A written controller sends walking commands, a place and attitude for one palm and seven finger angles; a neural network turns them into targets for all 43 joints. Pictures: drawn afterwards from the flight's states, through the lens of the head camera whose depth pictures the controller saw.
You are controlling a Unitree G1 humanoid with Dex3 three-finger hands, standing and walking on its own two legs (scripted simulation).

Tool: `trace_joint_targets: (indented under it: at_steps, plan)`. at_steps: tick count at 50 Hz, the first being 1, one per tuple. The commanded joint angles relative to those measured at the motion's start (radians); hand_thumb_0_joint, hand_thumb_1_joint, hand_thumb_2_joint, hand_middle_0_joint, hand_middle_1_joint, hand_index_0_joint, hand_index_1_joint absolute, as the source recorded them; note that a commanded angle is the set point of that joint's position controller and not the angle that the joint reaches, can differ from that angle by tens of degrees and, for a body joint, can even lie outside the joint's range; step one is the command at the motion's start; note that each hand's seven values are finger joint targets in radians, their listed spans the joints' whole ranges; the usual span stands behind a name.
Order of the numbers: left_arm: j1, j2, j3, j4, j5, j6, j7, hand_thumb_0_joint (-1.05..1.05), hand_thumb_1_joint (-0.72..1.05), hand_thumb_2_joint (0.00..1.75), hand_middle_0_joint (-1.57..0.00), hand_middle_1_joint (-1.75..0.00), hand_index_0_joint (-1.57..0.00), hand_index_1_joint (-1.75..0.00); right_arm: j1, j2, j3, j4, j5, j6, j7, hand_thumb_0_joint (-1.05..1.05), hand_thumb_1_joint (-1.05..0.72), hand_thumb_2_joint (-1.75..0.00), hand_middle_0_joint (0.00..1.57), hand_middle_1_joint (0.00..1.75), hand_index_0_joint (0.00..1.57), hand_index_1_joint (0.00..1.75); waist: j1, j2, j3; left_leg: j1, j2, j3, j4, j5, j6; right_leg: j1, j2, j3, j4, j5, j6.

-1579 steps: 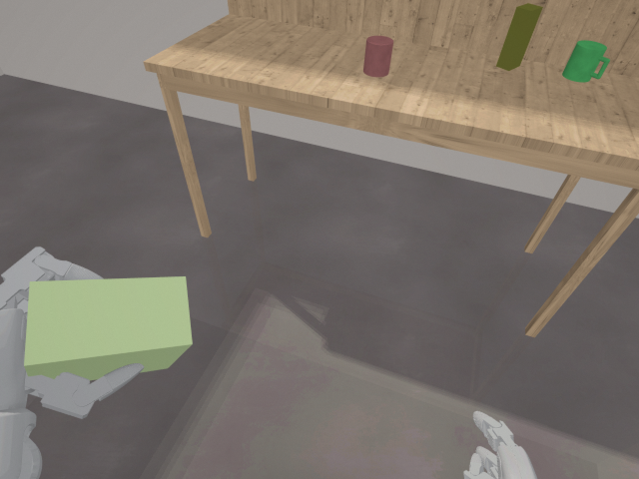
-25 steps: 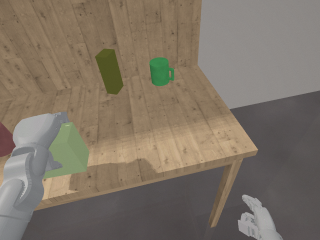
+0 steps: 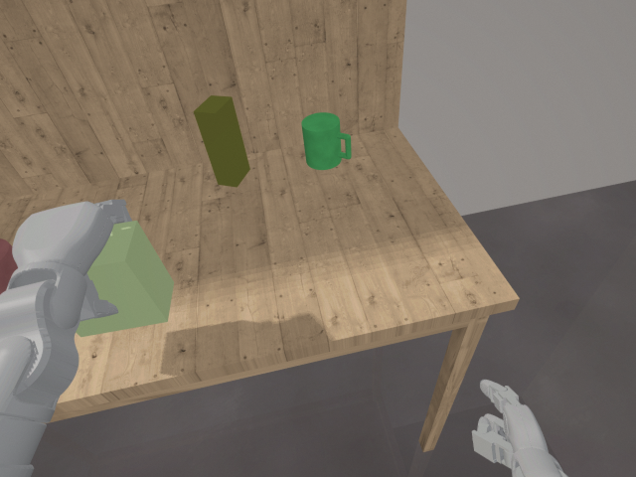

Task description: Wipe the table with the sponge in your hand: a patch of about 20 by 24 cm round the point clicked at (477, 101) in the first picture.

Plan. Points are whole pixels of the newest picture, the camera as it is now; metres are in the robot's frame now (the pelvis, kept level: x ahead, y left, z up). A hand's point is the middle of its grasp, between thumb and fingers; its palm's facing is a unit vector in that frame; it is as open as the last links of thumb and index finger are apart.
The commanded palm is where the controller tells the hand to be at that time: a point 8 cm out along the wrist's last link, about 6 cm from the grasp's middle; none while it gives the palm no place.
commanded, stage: lift the sponge slowly off the table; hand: left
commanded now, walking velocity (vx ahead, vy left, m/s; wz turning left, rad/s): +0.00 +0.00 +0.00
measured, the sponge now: (115, 290) +0.27 +0.31 +0.11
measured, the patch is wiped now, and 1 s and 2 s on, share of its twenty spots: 1.00 1.00 1.00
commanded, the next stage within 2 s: bring the sponge back beside the body in 0.34 s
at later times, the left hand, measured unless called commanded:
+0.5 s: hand (91, 256) +0.28 +0.31 +0.17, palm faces +0.05 -0.04 -1.00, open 10.4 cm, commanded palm +0.23 +0.30 +0.25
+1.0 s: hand (92, 294) +0.24 +0.29 +0.16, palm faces +0.07 -0.06 -1.00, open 10.4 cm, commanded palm +0.20 +0.29 +0.24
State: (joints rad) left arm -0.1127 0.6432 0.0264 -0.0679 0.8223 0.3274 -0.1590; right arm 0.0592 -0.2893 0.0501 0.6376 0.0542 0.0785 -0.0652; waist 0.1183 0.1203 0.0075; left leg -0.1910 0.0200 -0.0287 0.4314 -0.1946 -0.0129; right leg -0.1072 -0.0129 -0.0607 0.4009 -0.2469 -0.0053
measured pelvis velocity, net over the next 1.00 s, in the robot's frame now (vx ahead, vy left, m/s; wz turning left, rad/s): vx -0.01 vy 0.00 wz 0.00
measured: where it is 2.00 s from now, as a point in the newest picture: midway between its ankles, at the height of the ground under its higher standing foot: outside the picture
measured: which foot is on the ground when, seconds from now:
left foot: down 0.00-1.00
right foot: down 0.00-1.00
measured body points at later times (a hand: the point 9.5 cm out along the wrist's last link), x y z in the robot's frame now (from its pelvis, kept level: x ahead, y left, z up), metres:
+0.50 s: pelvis -0.01 +0.00 +0.00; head -0.01 -0.04 +0.45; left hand +0.27 +0.31 +0.23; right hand +0.24 -0.20 -0.09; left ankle +0.03 +0.13 -0.74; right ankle -0.02 -0.12 -0.74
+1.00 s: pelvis -0.01 +0.00 +0.00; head -0.02 -0.04 +0.45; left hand +0.23 +0.29 +0.21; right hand +0.24 -0.19 -0.08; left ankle +0.03 +0.13 -0.74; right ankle -0.02 -0.12 -0.74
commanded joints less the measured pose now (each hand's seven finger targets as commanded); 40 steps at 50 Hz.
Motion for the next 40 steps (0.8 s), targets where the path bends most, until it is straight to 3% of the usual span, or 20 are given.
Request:
trace_joint_targets:
  at_steps: [1,2,5,7,8,10,12,13,16,19,22,24,26,30,31,33,36,38,40]
  plan:
    - [-0.288,0.324,0.204,-0.220,0.017,-0.005,0.031,0.00,0.10,1.30,-1.20,-1.60,-1.20,-1.60,-0.208,-0.103,-0.036,-0.187,0.000,-0.059,-0.003,0.00,-0.90,-0.90,0.20,0.30,0.20,0.30,0.003,-0.033,-0.235,0.092,-0.059,0.003,-0.032,0.211,0.054,0.045,0.050,0.038,-0.049,0.228,-0.059]
    - [-0.324,0.309,0.183,-0.208,0.021,-0.005,0.029,0.00,0.10,1.30,-1.20,-1.60,-1.20,-1.60,-0.188,-0.099,-0.032,-0.184,-0.002,-0.059,-0.006,0.00,-0.90,-0.90,0.20,0.30,0.20,0.30,-0.005,-0.052,-0.231,0.084,-0.061,0.012,-0.028,0.215,0.053,0.038,0.043,0.024,-0.046,0.233,-0.054]
    - [-0.306,0.299,0.174,-0.222,0.013,-0.003,0.020,0.00,0.10,1.30,-1.20,-1.60,-1.20,-1.60,-0.186,-0.100,-0.036,-0.184,-0.002,-0.053,-0.004,0.00,-0.90,-0.90,0.20,0.30,0.20,0.30,-0.003,-0.032,-0.223,0.090,-0.059,0.008,-0.035,0.210,0.053,0.029,0.043,0.020,-0.052,0.225,-0.052]
    - [-0.371,0.311,0.173,-0.254,0.020,-0.002,0.022,0.00,0.10,1.30,-1.20,-1.60,-1.20,-1.60,-0.197,-0.095,-0.026,-0.188,-0.001,-0.062,-0.004,0.00,-0.90,-0.90,0.20,0.30,0.20,0.30,-0.002,-0.001,-0.245,0.094,-0.060,0.004,-0.039,0.216,0.049,0.038,0.046,0.022,-0.047,0.213,-0.060]
    - [-0.337,0.286,0.159,-0.234,0.015,0.003,0.021,0.00,0.10,1.30,-1.20,-1.60,-1.20,-1.60,-0.193,-0.094,-0.032,-0.187,-0.001,-0.063,-0.005,0.00,-0.90,-0.90,0.20,0.30,0.20,0.30,-0.002,-0.023,-0.227,0.093,-0.058,0.002,-0.040,0.214,0.050,0.031,0.046,0.017,-0.052,0.212,-0.057]
    - [-0.355,0.304,0.164,-0.206,0.018,0.014,0.018,0.00,0.10,1.30,-1.20,-1.60,-1.20,-1.60,-0.189,-0.101,-0.033,-0.181,-0.001,-0.055,-0.005,0.00,-0.90,-0.90,0.20,0.30,0.20,0.30,-0.004,-0.040,-0.213,0.080,-0.058,0.003,-0.048,0.188,0.050,0.026,0.043,0.022,-0.059,0.195,-0.054]
    - [-0.394,0.341,0.190,-0.229,0.029,0.020,0.017,0.00,0.10,1.30,-1.20,-1.60,-1.20,-1.60,-0.203,-0.101,-0.027,-0.186,0.000,-0.060,-0.007,0.00,-0.90,-0.90,0.20,0.30,0.20,0.30,0.006,-0.026,-0.254,0.087,-0.060,0.004,-0.042,0.209,0.049,0.047,0.042,0.031,-0.047,0.208,-0.062]
    - [-0.356,0.310,0.172,-0.208,0.023,0.025,0.013,0.00,0.10,1.30,-1.20,-1.60,-1.20,-1.60,-0.200,-0.097,-0.028,-0.188,0.000,-0.058,-0.004,0.00,-0.90,-0.90,0.20,0.30,0.20,0.30,0.005,-0.038,-0.238,0.081,-0.059,0.001,-0.042,0.212,0.048,0.042,0.042,0.026,-0.047,0.215,-0.060]
    - [-0.333,0.311,0.177,-0.207,0.015,0.039,-0.004,0.00,0.10,1.30,-1.20,-1.60,-1.20,-1.60,-0.232,-0.100,-0.025,-0.195,0.006,-0.052,-0.001,0.00,-0.90,-0.90,0.20,0.30,0.20,0.30,0.006,-0.027,-0.226,0.071,-0.056,0.003,-0.043,0.190,0.047,0.036,0.047,0.042,-0.049,0.202,-0.062]
    - [-0.367,0.297,0.145,-0.151,0.021,0.041,-0.014,0.00,0.10,1.30,-1.20,-1.60,-1.20,-1.60,-0.194,-0.106,-0.026,-0.181,0.004,-0.044,-0.004,0.00,-0.90,-0.90,0.20,0.30,0.20,0.30,-0.009,-0.060,-0.201,0.058,-0.055,0.006,-0.048,0.159,0.048,0.011,0.041,0.020,-0.058,0.165,-0.052]
    - [-0.418,0.322,0.155,-0.208,0.029,0.015,-0.016,0.00,0.10,1.30,-1.20,-1.60,-1.20,-1.60,-0.202,-0.098,-0.022,-0.199,0.003,-0.060,-0.009,0.00,-0.90,-0.90,0.20,0.30,0.20,0.30,-0.001,-0.028,-0.256,0.076,-0.060,0.003,-0.043,0.165,0.051,0.030,0.038,0.028,-0.048,0.159,-0.059]
    - [-0.312,0.311,0.172,-0.219,0.020,-0.001,-0.015,0.00,0.10,1.30,-1.20,-1.60,-1.20,-1.60,-0.186,-0.098,-0.031,-0.199,-0.003,-0.060,-0.005,0.00,-0.90,-0.90,0.20,0.30,0.20,0.30,0.009,-0.040,-0.261,0.087,-0.059,0.003,-0.031,0.198,0.053,0.042,0.038,0.026,-0.041,0.205,-0.057]
    - [-0.287,0.318,0.198,-0.286,0.006,-0.014,-0.009,0.00,0.10,1.30,-1.20,-1.60,-1.20,-1.60,-0.218,-0.091,-0.025,-0.214,0.000,-0.064,0.000,0.00,-0.90,-0.90,0.20,0.30,0.20,0.30,0.013,-0.018,-0.264,0.088,-0.055,-0.001,-0.029,0.203,0.051,0.049,0.044,0.044,-0.037,0.212,-0.064]
    - [-0.191,0.340,0.247,-0.305,-0.005,-0.010,0.023,0.00,0.10,1.30,-1.20,-1.60,-1.20,-1.60,-0.182,-0.097,-0.036,-0.207,-0.009,-0.052,0.008,0.00,-0.90,-0.90,0.20,0.30,0.20,0.30,0.024,-0.038,-0.235,0.069,-0.053,0.009,-0.022,0.210,0.047,0.040,0.037,0.030,-0.031,0.223,-0.054]
    - [-0.182,0.347,0.263,-0.339,-0.012,-0.006,0.030,0.00,0.10,1.30,-1.20,-1.60,-1.20,-1.60,-0.218,-0.094,-0.030,-0.219,-0.005,-0.058,0.008,0.00,-0.90,-0.90,0.20,0.30,0.20,0.30,0.030,-0.021,-0.236,0.068,-0.053,0.002,-0.022,0.201,0.046,0.044,0.045,0.054,-0.031,0.209,-0.063]
    - [-0.179,0.318,0.236,-0.313,-0.012,0.008,0.044,0.00,0.10,1.30,-1.20,-1.60,-1.20,-1.60,-0.189,-0.094,-0.033,-0.208,-0.007,-0.055,0.007,0.00,-0.90,-0.90,0.20,0.30,0.20,0.30,0.021,-0.027,-0.215,0.062,-0.052,0.010,-0.023,0.195,0.044,0.025,0.040,0.031,-0.035,0.192,-0.053]
    - [-0.197,0.302,0.219,-0.354,-0.015,0.020,0.050,0.00,0.10,1.30,-1.20,-1.60,-1.20,-1.60,-0.231,-0.091,-0.030,-0.213,0.003,-0.062,0.004,0.00,-0.90,-0.90,0.20,0.30,0.20,0.30,0.015,-0.009,-0.206,0.072,-0.052,0.003,-0.031,0.165,0.045,0.013,0.050,0.054,-0.045,0.155,-0.060]
    - [-0.167,0.270,0.182,-0.315,-0.010,0.030,0.048,0.00,0.10,1.30,-1.20,-1.60,-1.20,-1.60,-0.199,-0.094,-0.033,-0.203,-0.004,-0.064,0.000,0.00,-0.90,-0.90,0.20,0.30,0.20,0.30,0.011,-0.044,-0.189,0.067,-0.052,0.007,-0.031,0.157,0.047,-0.001,0.042,0.031,-0.047,0.146,-0.051]
    - [-0.170,0.273,0.171,-0.315,-0.008,0.033,0.038,0.00,0.10,1.30,-1.20,-1.60,-1.20,-1.60,-0.202,-0.098,-0.034,-0.202,-0.003,-0.060,-0.003,0.00,-0.90,-0.90,0.20,0.30,0.20,0.30,0.006,-0.047,-0.177,0.061,-0.052,0.006,-0.035,0.130,0.048,-0.006,0.039,0.035,-0.054,0.129,-0.046]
